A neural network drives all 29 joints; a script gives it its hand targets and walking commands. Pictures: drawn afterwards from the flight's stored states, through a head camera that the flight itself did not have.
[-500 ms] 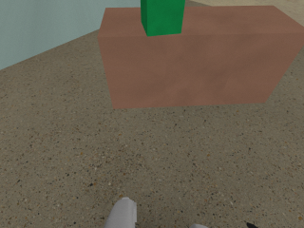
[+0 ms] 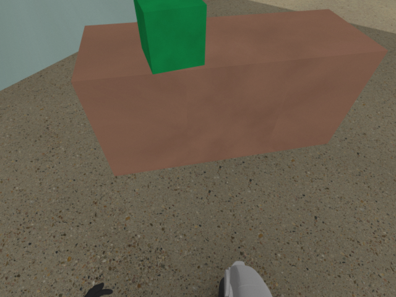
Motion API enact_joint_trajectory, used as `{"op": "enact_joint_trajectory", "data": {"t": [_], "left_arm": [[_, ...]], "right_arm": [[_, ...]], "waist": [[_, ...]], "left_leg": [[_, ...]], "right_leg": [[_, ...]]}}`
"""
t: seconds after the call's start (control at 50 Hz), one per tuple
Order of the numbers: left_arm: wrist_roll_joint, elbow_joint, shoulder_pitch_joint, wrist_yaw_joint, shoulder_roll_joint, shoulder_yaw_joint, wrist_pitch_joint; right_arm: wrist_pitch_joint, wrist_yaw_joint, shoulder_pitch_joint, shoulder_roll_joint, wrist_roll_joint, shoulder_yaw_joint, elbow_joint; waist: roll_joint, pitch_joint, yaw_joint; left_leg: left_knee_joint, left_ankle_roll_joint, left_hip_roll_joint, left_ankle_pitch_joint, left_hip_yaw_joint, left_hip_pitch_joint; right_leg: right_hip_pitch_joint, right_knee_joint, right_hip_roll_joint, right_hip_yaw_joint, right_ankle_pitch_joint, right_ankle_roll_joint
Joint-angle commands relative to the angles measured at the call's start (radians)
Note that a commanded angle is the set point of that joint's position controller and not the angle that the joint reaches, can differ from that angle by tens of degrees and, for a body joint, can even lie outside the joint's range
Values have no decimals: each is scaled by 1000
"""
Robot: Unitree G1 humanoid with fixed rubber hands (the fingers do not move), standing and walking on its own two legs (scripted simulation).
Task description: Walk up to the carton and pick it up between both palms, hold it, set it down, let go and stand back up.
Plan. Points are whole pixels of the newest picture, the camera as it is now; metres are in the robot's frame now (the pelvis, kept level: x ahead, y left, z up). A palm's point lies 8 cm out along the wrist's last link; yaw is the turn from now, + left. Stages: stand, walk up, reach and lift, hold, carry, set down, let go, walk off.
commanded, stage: walk up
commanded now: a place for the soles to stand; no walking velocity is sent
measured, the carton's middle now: (169, 29) +1.05 +0.11 +0.05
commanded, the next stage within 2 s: none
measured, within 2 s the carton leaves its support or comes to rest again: neither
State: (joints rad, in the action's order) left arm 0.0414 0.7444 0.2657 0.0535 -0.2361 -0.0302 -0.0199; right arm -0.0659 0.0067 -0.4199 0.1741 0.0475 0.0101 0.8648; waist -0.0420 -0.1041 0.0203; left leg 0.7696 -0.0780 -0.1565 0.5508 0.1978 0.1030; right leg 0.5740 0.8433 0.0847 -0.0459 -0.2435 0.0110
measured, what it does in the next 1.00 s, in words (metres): walks ahead: right foot, then left foot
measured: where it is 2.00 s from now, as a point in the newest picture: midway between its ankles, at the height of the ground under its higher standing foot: (200, 230)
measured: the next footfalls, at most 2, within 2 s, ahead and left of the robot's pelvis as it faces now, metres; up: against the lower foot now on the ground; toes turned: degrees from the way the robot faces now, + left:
right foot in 0.02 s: +0.21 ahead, -0.12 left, +0.00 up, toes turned -4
left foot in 0.46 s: +0.34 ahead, +0.16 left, +0.00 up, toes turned +11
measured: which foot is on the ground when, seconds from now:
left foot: down 0.00-0.02, up 0.04-0.44, down 0.46-0.88, up 0.90-1.00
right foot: up 0.00-0.00, down 0.02-0.48, up 0.50-0.84, down 0.86-1.00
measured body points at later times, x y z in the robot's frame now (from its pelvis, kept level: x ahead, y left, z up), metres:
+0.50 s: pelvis +0.21 +0.02 -0.01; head +0.21 +0.04 +0.44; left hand +0.19 +0.27 -0.16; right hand +0.34 -0.21 -0.12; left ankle +0.30 +0.15 -0.70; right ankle +0.17 -0.12 -0.69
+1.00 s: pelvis +0.41 -0.02 -0.02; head +0.42 -0.05 +0.43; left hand +0.52 +0.21 -0.12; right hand +0.43 -0.29 -0.17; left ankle +0.36 +0.13 -0.63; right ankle +0.50 -0.13 -0.70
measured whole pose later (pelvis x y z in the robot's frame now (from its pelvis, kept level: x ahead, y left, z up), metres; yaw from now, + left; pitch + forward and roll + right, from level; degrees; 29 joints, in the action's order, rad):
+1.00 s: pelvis +0.41 -0.02 -0.02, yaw +0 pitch -5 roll +0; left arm 0.02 0.73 0.26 0.00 -0.17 0.00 -0.03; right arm 0.01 0.00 -0.37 0.28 0.04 -0.03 0.84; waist 0.07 -0.11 0.02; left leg 1.33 0.00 -0.07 0.57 -0.04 0.42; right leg 0.49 0.94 0.04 -0.08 -0.37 -0.02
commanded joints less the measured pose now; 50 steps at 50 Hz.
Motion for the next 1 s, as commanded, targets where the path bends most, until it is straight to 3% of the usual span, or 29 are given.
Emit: {"op": "enact_joint_trajectory", "data": {"t": [0.0, 0.02, 0.04, 0.06, 0.1, 0.14, 0.2, 0.24, 0.38, 0.42, 0.44, 0.46, 0.48, 0.5, 0.52, 0.58, 0.62, 0.66, 0.72, 0.78, 0.8, 0.82, 0.84, 0.86, 0.88, 0.9, 0.92, 0.96, 0.98], "left_arm": [[4, 4, 360, -24, -148, -61, -43], [-19, -9, 435, -45, -222, -75, -43], [-40, -52, 382, -66, -300, -86, -33], [-47, -84, 259, -81, -272, -79, -24], [-42, -79, 173, -88, -218, -59, -30], [-34, -54, 159, -85, -156, -38, -50], [-11, -37, 136, -87, -153, -35, -67], [-7, -24, 125, -88, -157, -36, -66], [-2, 0, 18, -62, -172, -27, -44], [4, 14, 12, -47, -158, -17, -30], [17, 23, 50, -40, -128, -6, -25], [-4, -13, 90, -33, -75, 15, -20], [-8, -58, 93, -24, -119, 0, -12], [-12, -73, 59, -23, -147, -11, 2], [-3, -79, 11, -22, -141, -11, 6], [12, -64, 27, -33, -105, -17, -3], [12, -53, 61, -30, -80, -22, 2], [4, -66, 51, -26, -66, -24, 7], [-1, -89, 21, -11, -58, -29, 1], [-3, -80, 63, -4, -50, -29, -15], [1, -72, 105, -5, -50, -27, -23], [8, -39, 186, -13, -68, -34, -29], [5, -27, 262, -25, -120, -52, -37], [-6, -14, 375, -43, -193, -65, -42], [-29, -33, 394, -63, -270, -80, -33], [-36, -61, 290, -78, -291, -86, -25], [-35, -74, 221, -84, -254, -70, -23], [-29, -62, 144, -84, -189, -48, -30], [-24, -53, 127, -88, -165, -41, -39]], "right_arm": [[3, -3, 18, 201, -2, -47, -89], [15, -14, 24, 123, -9, -22, -133], [26, -17, -12, 140, -19, -38, -165], [28, -22, 8, 176, -25, -45, -174], [27, -21, 35, 196, -14, -53, -166], [29, -21, 5, 207, 3, -62, -153], [42, -28, 66, 177, 2, -57, -184], [48, -35, 86, 175, -2, -56, -203], [19, -55, 92, 144, -27, -61, -227], [0, -44, -5, 136, -31, -74, -206], [-12, -31, -111, 175, -26, -95, -172], [-22, -12, -182, 262, -19, -116, -172], [-10, 7, -225, 329, -31, -125, -176], [-1, 18, -146, 342, -41, -119, -206], [3, 30, -81, 330, -39, -113, -220], [-23, 39, 1, 218, -18, -78, -211], [-33, 38, 18, 206, -8, -71, -188], [-33, 38, 31, 205, -5, -70, -167], [-24, 31, 66, 224, 2, -72, -153], [-7, 16, 102, 247, -1, -71, -134], [2, 11, 98, 256, -3, -70, -123], [11, 7, 71, 242, -5, -69, -111], [14, 2, 18, 203, -4, -54, -106], [19, -7, 21, 130, -2, -29, -134], [30, -15, 16, 124, -15, -40, -184], [38, -13, 20, 132, -11, -38, -184], [39, -17, 52, 162, -10, -43, -186], [36, -9, 22, 175, 3, -52, -167], [41, -6, 17, 166, 7, -50, -160]], "waist": [[-47, 165, -179], [-245, 240, -193], [-272, 319, -161], [-185, 234, -127], [-147, 99, -86], [-171, 101, -66], [-162, 53, -59], [-137, 24, -51], [-88, -95, -3], [-27, -58, 52], [91, -1, 102], [314, 48, 114], [343, 90, 113], [233, 53, 87], [195, 22, 86], [232, 12, 44], [235, 20, 20], [276, -11, 9], [287, -39, -1], [275, -48, -37], [244, -42, -60], [143, 16, -103], [-10, 79, -134], [-184, 180, -175], [-274, 242, -164], [-191, 166, -128], [-116, 101, -114], [-161, 49, -69], [-182, 36, -54]], "left_leg": [[256, 157, -17, -409, -19, 375], [601, 111, 119, -6, -43, 498], [668, 98, 169, 33, -248, 569], [717, 92, 103, -26, -264, 629], [711, 84, 55, -7, -234, 693], [631, 71, 45, 5, -244, 621], [545, 55, 19, -7, -257, 625], [470, 53, -1, -70, -260, 635], [135, 89, 52, -268, -149, 324], [-8, 103, 123, -278, -63, 91], [-46, 105, 166, -192, -65, -42], [-290, 161, -88, 111, -534, -57], [-550, 258, -276, 222, -1023, -38], [-607, 295, -328, 350, -1089, -10], [-581, 313, -310, 386, -978, -18], [-481, 312, -262, 32, -688, 27], [-462, 309, -245, -95, -566, 83], [-458, 312, -237, -164, -483, 118], [-464, 285, -207, -126, -351, 178], [-402, 249, -150, -119, -203, 288], [-326, 232, -130, -144, -163, 323], [-172, 206, -92, -201, -133, 353], [89, 174, -35, -321, -72, 369], [465, 123, 64, -158, -68, 466], [596, 93, 188, 70, -218, 576], [643, 97, 136, 46, -300, 635], [651, 91, 97, 19, -277, 667], [611, 74, 57, 31, -243, 667], [576, 63, 50, 1, -254, 620]], "right_leg": [[-622, -141, -86, 52, 24, -41], [-642, -332, 165, 494, -200, -118], [-662, -593, 304, 922, -401, -181], [-604, -648, 337, 932, -551, -202], [-497, -615, 322, 761, -555, -196], [-398, -556, 283, 602, -441, -212], [-282, -563, 301, 518, -441, -288], [-244, -582, 312, 497, -523, -290], [17, -564, 240, 220, -628, -214], [67, -393, 177, 96, -574, -182], [70, -122, 126, 25, -375, -151], [146, 258, -3, -115, -186, -68], [193, 446, -96, 1, -345, -26], [256, 566, -63, 93, -336, -20], [328, 618, -35, 111, -320, -15], [284, 525, 15, 141, -285, 19], [208, 466, 14, 133, -237, 31], [191, 376, 22, 112, -198, 36], [81, 189, 31, 52, -105, 28], [-166, 3, -25, -36, -19, 6], [-279, -81, -58, -79, 19, -3], [-419, -122, -101, -85, 24, -8], [-523, -163, -86, -21, 22, -12], [-592, -275, 123, 326, -125, -79], [-626, -550, 303, 816, -252, -165], [-554, -624, 355, 902, -434, -184], [-498, -619, 358, 799, -511, -205], [-422, -581, 322, 634, -446, -218], [-353, -552, 313, 556, -273, -225]]}}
